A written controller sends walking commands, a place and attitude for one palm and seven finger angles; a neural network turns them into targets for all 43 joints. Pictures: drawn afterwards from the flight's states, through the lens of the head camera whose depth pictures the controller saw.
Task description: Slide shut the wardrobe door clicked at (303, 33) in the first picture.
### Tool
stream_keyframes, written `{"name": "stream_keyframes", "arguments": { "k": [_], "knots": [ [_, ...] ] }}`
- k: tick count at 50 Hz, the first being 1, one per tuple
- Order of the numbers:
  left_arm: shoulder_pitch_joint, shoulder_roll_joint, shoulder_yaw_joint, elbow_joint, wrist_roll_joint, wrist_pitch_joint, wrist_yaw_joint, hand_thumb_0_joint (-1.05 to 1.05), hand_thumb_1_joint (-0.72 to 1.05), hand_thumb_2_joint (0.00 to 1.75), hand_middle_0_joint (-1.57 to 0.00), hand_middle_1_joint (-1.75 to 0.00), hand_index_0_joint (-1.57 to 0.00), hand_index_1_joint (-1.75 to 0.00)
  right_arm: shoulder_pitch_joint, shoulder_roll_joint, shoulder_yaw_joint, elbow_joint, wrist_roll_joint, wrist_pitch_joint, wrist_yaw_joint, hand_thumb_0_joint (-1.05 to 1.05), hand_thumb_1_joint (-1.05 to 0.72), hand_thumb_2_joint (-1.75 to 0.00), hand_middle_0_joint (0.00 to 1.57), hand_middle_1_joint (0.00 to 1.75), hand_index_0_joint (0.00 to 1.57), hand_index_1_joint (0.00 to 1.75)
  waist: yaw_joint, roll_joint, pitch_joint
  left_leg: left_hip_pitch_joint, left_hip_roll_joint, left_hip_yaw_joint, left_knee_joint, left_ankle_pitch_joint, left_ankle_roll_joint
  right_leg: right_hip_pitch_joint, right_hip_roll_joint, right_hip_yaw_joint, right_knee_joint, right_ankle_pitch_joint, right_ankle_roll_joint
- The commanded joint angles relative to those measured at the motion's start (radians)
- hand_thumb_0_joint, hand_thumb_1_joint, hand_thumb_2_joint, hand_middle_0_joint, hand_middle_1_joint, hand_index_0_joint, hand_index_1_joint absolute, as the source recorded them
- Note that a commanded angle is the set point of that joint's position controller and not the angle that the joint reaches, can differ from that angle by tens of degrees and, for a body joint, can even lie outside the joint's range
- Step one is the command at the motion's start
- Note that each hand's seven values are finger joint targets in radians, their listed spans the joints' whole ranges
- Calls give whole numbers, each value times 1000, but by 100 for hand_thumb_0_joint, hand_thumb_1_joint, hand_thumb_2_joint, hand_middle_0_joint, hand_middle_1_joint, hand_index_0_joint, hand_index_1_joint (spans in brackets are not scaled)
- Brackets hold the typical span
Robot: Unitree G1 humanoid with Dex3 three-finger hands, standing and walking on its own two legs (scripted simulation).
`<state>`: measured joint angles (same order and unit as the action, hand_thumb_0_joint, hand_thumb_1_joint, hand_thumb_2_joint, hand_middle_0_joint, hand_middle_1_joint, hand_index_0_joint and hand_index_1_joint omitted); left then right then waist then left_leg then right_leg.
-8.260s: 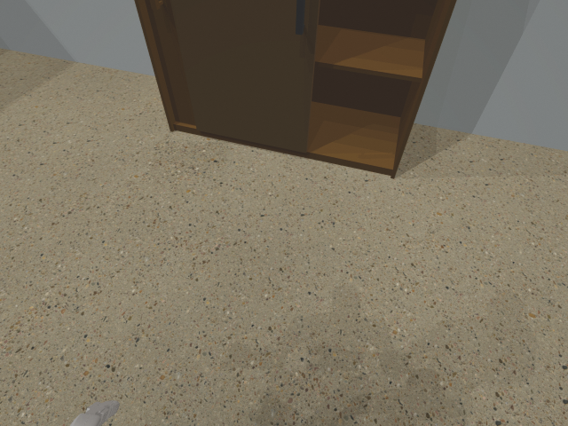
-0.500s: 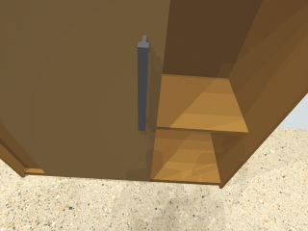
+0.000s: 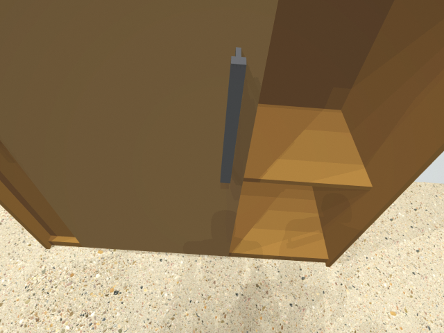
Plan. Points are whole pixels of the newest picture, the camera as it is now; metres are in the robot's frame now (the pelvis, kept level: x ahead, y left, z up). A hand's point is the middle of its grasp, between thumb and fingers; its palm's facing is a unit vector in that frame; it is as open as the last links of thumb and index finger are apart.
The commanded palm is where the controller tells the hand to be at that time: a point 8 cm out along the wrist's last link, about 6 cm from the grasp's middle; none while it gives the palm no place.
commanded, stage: look again from close up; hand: left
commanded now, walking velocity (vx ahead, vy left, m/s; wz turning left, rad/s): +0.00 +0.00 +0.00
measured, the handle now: (230, 125) +0.52 +0.03 +0.08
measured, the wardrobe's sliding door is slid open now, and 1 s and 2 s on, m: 0.47 0.47 0.47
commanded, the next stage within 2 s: none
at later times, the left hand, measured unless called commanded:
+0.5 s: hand out of the picture -0.10 +0.15 -0.18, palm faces +0.06 -0.98 -0.17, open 7.4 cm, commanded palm none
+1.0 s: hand out of the picture -0.11 +0.12 -0.17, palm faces +0.06 -0.99 -0.16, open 7.4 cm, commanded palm none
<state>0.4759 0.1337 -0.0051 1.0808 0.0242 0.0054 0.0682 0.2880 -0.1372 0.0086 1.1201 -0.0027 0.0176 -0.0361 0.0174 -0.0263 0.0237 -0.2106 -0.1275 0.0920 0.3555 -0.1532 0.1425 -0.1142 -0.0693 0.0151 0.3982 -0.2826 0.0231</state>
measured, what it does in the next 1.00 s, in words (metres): stands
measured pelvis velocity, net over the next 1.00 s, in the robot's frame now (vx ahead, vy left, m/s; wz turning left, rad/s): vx -0.04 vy -0.02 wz -0.01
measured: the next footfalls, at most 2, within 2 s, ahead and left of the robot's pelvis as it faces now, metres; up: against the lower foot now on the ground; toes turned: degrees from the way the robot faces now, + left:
none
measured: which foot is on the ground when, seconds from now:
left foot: down 0.00-1.00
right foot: down 0.00-1.00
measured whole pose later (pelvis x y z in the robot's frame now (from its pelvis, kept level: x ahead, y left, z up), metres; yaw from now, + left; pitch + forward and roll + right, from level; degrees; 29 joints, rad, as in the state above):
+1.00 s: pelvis -0.04 -0.02 +0.00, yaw -1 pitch +0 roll -1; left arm 0.47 0.08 0.00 1.10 0.02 -0.01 0.07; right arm 0.31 -0.12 -0.01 1.14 -0.01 0.03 -0.03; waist 0.00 0.01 0.01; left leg -0.29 -0.09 0.10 0.40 -0.12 0.11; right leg -0.20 -0.03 0.02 0.46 -0.26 0.01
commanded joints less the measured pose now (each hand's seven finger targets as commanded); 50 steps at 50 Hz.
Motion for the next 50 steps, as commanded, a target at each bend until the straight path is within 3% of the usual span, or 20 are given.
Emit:
{"name": "stream_keyframes", "arguments": {
  "k": [1, 5, 8, 16, 23, 27, 32, 50],
  "knots": [
    [147, 54, 13, 3, 0, -7, 4, 0, 90, 90, -20, -30, -20, -30, 63, -115, -25, -11, 5, -17, -5, 0, -90, -90, 20, 30, 20, 30, -4, 34, 61, 50, 251, -275, -154, -125, -131, -108, -27, 0, -26, 43, -40],
    [164, 44, 14, 12, 1, -5, 5, 0, 90, 90, -20, -30, -20, -30, 70, -112, -25, 2, 5, -15, -5, 0, -90, -90, 20, 30, 20, 30, -5, 33, 84, 29, 252, -284, -173, -181, -160, -123, -23, 3, -15, 23, -43],
    [169, 42, 16, 16, 1, -5, 6, 0, 90, 90, -20, -30, -20, -30, 72, -108, -25, 6, 5, -15, -5, 0, -90, -90, 20, 30, 20, 30, -1, 46, 85, 20, 252, -281, -179, -191, -145, -125, -20, 1, -7, 21, -44],
    [178, 27, 20, 21, 3, -3, 5, 0, 90, 90, -20, -30, -20, -30, 80, -100, -31, 13, 3, -11, -2, 0, -90, -90, 20, 30, 20, 30, -1, 48, 104, -11, 258, -290, -206, -294, -151, -155, -12, 0, 12, -19, -48],
    [167, 27, 23, 11, 3, -7, 4, 0, 90, 90, -20, -30, -20, -30, 89, -91, -33, 17, 1, -7, 2, 0, -90, -90, 20, 30, 20, 30, -4, 5, 104, -32, 251, -283, -178, -308, -131, -171, -11, 14, 0, -38, -59],
    [165, 30, 23, 11, 4, -8, 3, 0, 90, 90, -20, -30, -20, -30, 97, -88, -33, 21, 1, -7, 4, 0, -90, -90, 20, 30, 20, 30, -5, 41, 99, -52, 250, -287, -180, -346, -128, -166, -7, 14, 5, -53, -61],
    [169, 29, 25, 12, 4, -6, 2, 0, 90, 90, -20, -30, -20, -30, 103, -83, -34, 21, -1, -2, 4, 0, -90, -90, 20, 30, 20, 30, -5, 45, 108, -74, 248, -293, -179, -380, -125, -176, 0, 15, 10, -75, -67],
    [129, 22, 21, 14, -1, -16, -1, 0, 90, 90, -20, -30, -20, -30, 95, -80, -37, -3, -2, 1, 8, 0, -90, -90, 20, 30, 20, 30, -16, 46, 97, -63, 240, -271, -143, -335, -109, -211, -2, 44, -13, -84, -62]
  ]
}}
